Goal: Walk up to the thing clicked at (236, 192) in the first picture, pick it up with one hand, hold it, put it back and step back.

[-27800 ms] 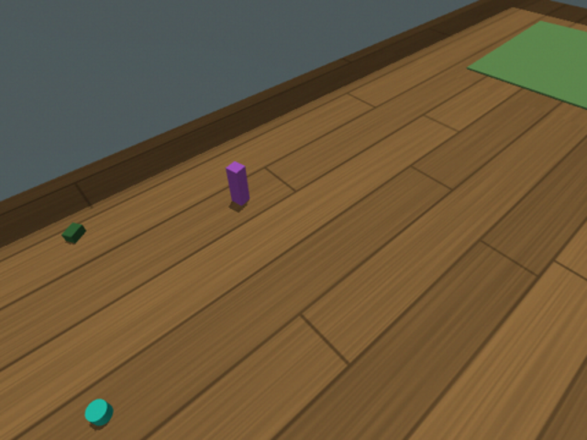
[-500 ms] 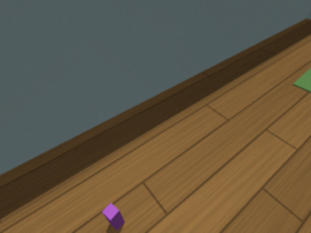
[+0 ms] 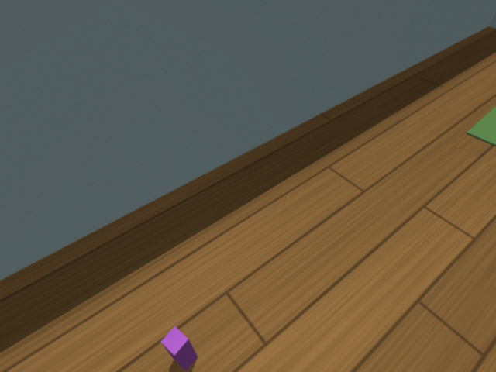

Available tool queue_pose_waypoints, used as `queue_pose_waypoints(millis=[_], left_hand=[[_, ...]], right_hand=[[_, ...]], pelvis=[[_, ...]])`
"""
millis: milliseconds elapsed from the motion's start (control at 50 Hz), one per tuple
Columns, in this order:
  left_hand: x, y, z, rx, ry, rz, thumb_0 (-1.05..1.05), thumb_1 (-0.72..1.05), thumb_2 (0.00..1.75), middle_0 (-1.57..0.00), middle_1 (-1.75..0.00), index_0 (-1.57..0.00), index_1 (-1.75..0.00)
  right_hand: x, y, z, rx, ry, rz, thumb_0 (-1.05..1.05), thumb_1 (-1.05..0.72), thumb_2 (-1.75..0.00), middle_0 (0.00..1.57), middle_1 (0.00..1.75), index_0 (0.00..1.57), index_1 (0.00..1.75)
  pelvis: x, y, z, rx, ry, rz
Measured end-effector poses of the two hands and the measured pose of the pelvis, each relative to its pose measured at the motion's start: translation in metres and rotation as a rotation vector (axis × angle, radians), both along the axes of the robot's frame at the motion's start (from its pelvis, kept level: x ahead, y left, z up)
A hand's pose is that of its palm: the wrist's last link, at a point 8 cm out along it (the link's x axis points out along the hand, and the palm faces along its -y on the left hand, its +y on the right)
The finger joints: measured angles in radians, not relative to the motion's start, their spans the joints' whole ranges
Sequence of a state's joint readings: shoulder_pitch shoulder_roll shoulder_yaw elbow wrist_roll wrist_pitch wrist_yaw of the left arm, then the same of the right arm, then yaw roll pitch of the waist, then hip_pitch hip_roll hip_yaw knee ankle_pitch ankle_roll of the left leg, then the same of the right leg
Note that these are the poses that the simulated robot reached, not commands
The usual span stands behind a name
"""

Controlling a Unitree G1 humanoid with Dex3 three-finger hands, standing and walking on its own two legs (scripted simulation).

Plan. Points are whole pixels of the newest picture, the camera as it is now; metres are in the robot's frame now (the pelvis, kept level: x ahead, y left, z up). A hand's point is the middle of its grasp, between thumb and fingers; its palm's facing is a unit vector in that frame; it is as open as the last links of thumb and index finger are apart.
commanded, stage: stand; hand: left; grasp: from the side
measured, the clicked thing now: (180, 349) +0.37 +0.26 -0.68
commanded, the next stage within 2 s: step back in 0.50 s
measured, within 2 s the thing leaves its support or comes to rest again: neither
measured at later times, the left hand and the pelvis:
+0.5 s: hand out of the picture +0.08 +0.25 -0.16, palm faces -0.02 -0.94 -0.34, open 7.4 cm; pelvis +0.01 +0.00 +0.00, yaw +0 degrees
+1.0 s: hand out of the picture +0.06 +0.30 -0.18, palm faces -0.07 -0.92 -0.38, open 7.4 cm; pelvis -0.07 +0.04 -0.02, yaw -1 degrees
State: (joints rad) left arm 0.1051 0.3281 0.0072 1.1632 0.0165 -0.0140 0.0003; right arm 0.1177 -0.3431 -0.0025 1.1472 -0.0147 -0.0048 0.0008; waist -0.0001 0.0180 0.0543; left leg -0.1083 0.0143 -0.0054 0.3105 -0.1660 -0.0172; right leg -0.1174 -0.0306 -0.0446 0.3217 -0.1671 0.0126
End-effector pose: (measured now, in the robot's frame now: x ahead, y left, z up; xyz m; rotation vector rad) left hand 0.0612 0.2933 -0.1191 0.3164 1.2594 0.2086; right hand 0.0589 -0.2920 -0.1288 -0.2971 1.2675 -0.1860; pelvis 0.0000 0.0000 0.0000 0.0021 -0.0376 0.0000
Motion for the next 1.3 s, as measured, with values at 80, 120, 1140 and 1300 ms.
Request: queue_pose_waypoints(millis=[80,120,1140,1300], left_hand=[[0.001,0.000,0.000,-0.001,0.006,0.001,0.00,0.91,0.90,-0.20,-0.30,-0.20,-0.30],[0.002,-0.001,-0.001,-0.001,0.008,0.001,0.00,0.91,0.90,-0.20,-0.30,-0.20,-0.30],[-0.049,0.038,-0.022,0.052,-0.046,-0.102,0.00,0.91,0.90,-0.20,-0.30,-0.20,-0.30],[-0.097,0.031,0.001,0.051,-0.067,-0.074,0.00,0.90,0.90,-0.20,-0.30,-0.21,-0.30]], right_hand=[[0.002,-0.001,0.000,-0.002,0.004,0.000,0.00,-0.91,-0.90,0.21,0.30,0.21,0.30],[0.003,-0.001,0.000,-0.003,0.005,0.000,0.00,-0.91,-0.90,0.21,0.30,0.21,0.30],[-0.081,0.012,-0.017,-0.052,-0.082,-0.023,0.00,-0.90,-0.90,0.21,0.30,0.21,0.30],[-0.114,0.009,-0.012,-0.039,-0.065,-0.027,0.01,-0.91,-0.90,0.21,0.30,0.21,0.30]], pelvis=[[0.003,0.000,0.000,0.000,0.004,-0.001],[0.004,-0.001,0.000,0.000,0.004,-0.001],[-0.101,0.029,-0.033,-0.011,0.012,-0.061],[-0.134,0.030,-0.019,0.019,0.015,-0.047]])
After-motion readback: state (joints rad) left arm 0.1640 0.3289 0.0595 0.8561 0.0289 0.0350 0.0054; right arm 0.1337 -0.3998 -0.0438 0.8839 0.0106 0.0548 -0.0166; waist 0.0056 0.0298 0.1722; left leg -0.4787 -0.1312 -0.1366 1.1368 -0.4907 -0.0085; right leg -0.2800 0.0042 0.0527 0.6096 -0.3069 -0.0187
